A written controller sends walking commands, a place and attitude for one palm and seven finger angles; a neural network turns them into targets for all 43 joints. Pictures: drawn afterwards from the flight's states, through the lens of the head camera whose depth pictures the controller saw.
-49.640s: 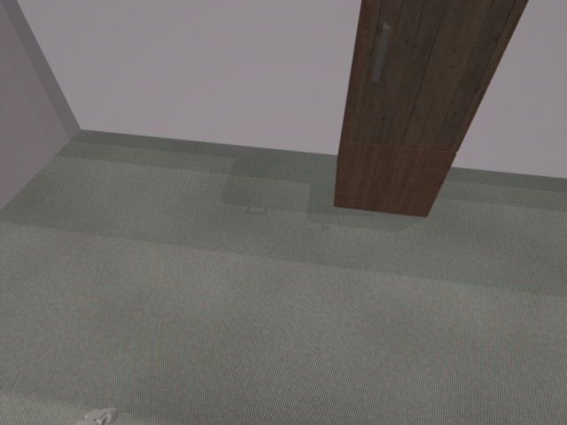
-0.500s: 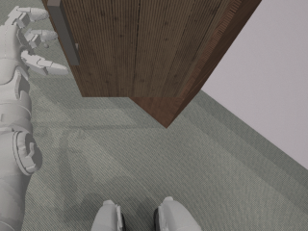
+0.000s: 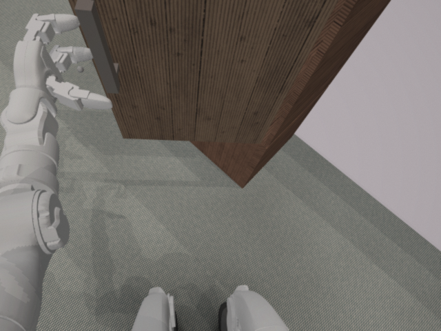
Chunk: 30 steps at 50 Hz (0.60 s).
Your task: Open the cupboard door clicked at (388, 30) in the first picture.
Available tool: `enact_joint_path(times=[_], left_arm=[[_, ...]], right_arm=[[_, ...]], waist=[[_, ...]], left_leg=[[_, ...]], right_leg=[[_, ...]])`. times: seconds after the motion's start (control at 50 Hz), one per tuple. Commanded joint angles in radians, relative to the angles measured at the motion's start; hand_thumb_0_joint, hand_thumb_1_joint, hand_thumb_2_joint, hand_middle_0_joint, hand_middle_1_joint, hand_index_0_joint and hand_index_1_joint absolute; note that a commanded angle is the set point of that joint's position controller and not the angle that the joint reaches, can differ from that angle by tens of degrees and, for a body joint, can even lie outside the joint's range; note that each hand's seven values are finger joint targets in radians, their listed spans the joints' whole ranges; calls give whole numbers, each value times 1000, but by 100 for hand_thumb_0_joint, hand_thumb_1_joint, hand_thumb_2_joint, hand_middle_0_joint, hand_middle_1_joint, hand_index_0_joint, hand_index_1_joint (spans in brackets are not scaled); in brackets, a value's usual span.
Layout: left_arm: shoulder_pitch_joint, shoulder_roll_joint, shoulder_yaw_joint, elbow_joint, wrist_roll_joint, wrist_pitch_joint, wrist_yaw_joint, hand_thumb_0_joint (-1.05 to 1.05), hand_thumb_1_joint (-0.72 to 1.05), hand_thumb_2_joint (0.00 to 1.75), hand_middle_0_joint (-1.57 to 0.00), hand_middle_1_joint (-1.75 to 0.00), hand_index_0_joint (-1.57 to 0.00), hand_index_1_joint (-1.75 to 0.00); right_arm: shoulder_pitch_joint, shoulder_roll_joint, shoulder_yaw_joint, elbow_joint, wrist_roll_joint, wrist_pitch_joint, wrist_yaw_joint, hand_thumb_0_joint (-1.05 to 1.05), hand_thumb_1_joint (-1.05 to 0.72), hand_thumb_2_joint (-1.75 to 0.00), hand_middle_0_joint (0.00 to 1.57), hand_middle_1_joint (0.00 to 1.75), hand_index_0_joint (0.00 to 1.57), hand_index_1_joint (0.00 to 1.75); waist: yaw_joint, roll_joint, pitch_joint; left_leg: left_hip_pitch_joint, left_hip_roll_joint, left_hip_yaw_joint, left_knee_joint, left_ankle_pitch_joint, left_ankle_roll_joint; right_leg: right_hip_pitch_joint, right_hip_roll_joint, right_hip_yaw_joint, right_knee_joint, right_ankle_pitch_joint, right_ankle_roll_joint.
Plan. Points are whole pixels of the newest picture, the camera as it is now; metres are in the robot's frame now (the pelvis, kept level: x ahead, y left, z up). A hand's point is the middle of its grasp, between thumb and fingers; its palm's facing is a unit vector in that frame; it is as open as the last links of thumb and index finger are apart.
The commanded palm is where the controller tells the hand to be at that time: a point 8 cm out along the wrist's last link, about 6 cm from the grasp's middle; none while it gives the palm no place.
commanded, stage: slide the fingers in behind the handle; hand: left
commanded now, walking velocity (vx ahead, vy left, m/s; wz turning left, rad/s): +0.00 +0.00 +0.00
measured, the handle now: (103, 44) +0.58 +0.16 +0.09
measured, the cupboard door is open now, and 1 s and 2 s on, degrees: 44 43 52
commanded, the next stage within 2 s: close the thumb around the handle in 0.68 s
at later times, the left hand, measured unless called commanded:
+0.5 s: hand (114, 67) +0.54 +0.14 +0.08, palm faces -0.03 -1.00 +0.04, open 14.3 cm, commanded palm +0.52 +0.18 +0.08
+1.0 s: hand (115, 68) +0.54 +0.14 +0.09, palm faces -0.05 -1.00 -0.01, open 12.7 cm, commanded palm +0.52 +0.18 +0.08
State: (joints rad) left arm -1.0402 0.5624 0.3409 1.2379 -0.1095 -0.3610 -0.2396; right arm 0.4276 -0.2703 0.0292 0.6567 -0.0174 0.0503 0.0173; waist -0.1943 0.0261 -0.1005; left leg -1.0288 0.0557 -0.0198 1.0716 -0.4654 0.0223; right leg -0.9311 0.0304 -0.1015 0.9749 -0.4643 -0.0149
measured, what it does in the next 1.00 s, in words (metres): stands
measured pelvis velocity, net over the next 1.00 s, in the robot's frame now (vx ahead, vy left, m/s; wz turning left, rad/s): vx -0.01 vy -0.01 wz -0.02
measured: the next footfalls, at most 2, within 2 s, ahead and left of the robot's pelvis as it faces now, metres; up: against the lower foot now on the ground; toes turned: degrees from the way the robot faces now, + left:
none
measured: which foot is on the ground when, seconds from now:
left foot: down 0.00-1.00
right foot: down 0.00-1.00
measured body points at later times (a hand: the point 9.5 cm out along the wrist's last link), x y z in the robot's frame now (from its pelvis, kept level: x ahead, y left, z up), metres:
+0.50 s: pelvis +0.01 +0.00 +0.00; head +0.15 +0.02 +0.43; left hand +0.54 +0.19 +0.08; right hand +0.00 -0.26 -0.11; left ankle +0.01 +0.10 -0.66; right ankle -0.01 -0.12 -0.66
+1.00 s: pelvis -0.01 -0.01 +0.00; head +0.14 +0.01 +0.42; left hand +0.53 +0.19 +0.09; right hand -0.04 -0.27 -0.11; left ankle +0.01 +0.10 -0.66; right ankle -0.01 -0.12 -0.66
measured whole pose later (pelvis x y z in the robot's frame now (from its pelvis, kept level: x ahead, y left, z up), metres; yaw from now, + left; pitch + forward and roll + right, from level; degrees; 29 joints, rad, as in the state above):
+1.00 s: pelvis -0.01 -0.01 +0.00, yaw -1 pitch +24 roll -3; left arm -1.04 0.50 0.36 1.24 -0.06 -0.39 -0.19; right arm 0.43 -0.27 0.02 0.64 -0.02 0.05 0.02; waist -0.22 0.04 -0.10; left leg -1.02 0.06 0.01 1.07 -0.46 0.02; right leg -0.95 0.03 -0.07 1.00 -0.46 -0.02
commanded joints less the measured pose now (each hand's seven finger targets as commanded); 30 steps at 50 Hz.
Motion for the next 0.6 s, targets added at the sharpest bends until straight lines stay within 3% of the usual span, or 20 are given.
enact_joint_path(times=[0.0,0.04,0.06,0.08,0.14,0.16,0.18,0.3,0.34,0.36,0.4,0.42,0.44,0.5,0.52,0.56,0.58], left_arm=[[-534,37,-109,-240,25,-71,-36,0,-50,30,-30,-120,-30,-120],[-546,19,-115,-266,12,-75,-34,0,-50,30,-30,-120,-30,-120],[-535,32,-107,-271,18,-76,-32,0,-50,30,-30,-120,-30,-120],[-530,-28,-151,-262,15,-69,-34,0,-50,30,-30,-120,-30,-120],[-555,-41,-153,-239,8,-60,-24,0,-50,30,-30,-120,-30,-120],[-569,-13,-139,-260,14,-63,-20,0,-50,30,-30,-120,-30,-120],[-559,-51,-163,-262,15,-61,-19,0,-50,30,-30,-120,-30,-120],[-527,-55,-159,-270,15,-70,-13,0,-50,30,-30,-120,-30,-120],[-524,-11,-106,-284,1,-74,-2,0,-50,30,-30,-120,-30,-120],[-519,39,-52,-295,-3,-75,12,0,-50,30,-30,-120,-30,-120],[-478,66,2,-270,-13,-69,44,0,-50,30,-30,-120,-30,-120],[-443,111,46,-239,-5,-65,64,0,-50,30,-30,-120,-30,-120],[-424,197,112,-223,9,-70,88,0,-50,30,-30,-120,-30,-120],[-424,132,27,-267,62,-101,92,0,-50,30,-30,-120,-30,-120],[-401,115,11,-268,66,-110,84,0,-50,30,-30,-120,-30,-120],[-403,139,31,-276,53,-129,64,0,-50,30,-30,-120,-30,-120],[-381,107,10,-242,44,-119,49,0,-50,30,-30,-120,-30,-120]], right_arm=[[198,-184,-65,-8,-8,-15,-8,0,-90,-90,20,30,20,30],[206,-184,-66,-7,-11,-19,-6,0,-90,-90,20,30,20,30],[203,-187,-71,-5,-9,-17,-4,0,-90,-90,20,30,20,30],[197,-181,-71,-5,-8,-17,-1,0,-90,-90,20,30,20,30],[202,-182,-70,5,-10,-20,-1,0,-90,-90,20,30,20,30],[200,-186,-72,8,-9,-20,0,0,-90,-90,20,30,20,30],[198,-181,-74,3,-9,-21,2,0,-90,-90,20,30,20,30],[190,-173,-74,1,-10,-22,11,0,-90,-90,20,30,20,30],[198,-175,-72,-4,-11,-23,8,0,-90,-90,20,30,20,30],[198,-176,-73,-10,-10,-22,8,0,-90,-90,20,30,20,30],[192,-169,-67,-27,-9,-21,10,0,-90,-90,20,30,20,30],[191,-168,-64,-36,-8,-21,10,0,-90,-90,20,30,20,30],[200,-176,-56,-44,-13,-19,7,0,-90,-90,20,30,20,30],[183,-162,-56,-64,-12,-18,13,0,-90,-90,20,30,20,30],[181,-161,-58,-68,-9,-17,15,0,-90,-90,20,30,20,30],[183,-168,-63,-66,-7,-15,10,0,-90,-90,20,30,20,30],[181,-167,-64,-66,-3,-12,9,0,-90,-90,20,30,20,30]], waist=[[-80,228,-491],[-84,227,-508],[-74,230,-536],[-86,231,-522],[-103,178,-480],[-94,194,-503],[-95,191,-515],[-73,206,-529],[-63,197,-540],[-42,205,-581],[-23,169,-569],[-16,126,-541],[-1,106,-532],[-16,114,-504],[-15,104,-512],[-15,105,-535],[-23,93,-514]], left_leg=[[575,-18,-74,-72,449,5],[598,-17,-80,-71,489,6],[618,-15,-82,-69,503,2],[620,-16,-80,-66,512,3],[574,-21,-79,-64,473,10],[586,-18,-79,-66,481,7],[591,-22,-80,-64,489,8],[597,-26,-76,-64,520,5],[608,-22,-83,-68,566,5],[618,-22,-81,-68,591,2],[578,-28,-68,-75,589,3],[523,-31,-54,-78,554,7],[468,-36,-47,-79,536,12],[457,-36,-32,-83,508,15],[463,-37,-31,-84,502,14],[482,-34,-32,-84,507,13],[473,-35,-31,-91,489,12]], right_leg=[[-4,37,43,-101,316,-11],[3,39,37,-94,335,-14],[3,40,40,-94,344,-12],[-9,39,39,-95,353,-12],[-5,39,37,-98,343,-10],[1,38,40,-96,351,-9],[3,39,40,-93,358,-10],[27,37,40,-88,384,-13],[45,39,34,-78,401,-16],[70,40,39,-75,422,-14],[125,40,40,-77,450,-11],[159,39,45,-80,460,-6],[196,38,51,-72,472,-7],[190,33,62,-78,472,1],[195,36,63,-80,469,0],[203,37,67,-81,475,-1],[199,38,63,-87,462,-1]])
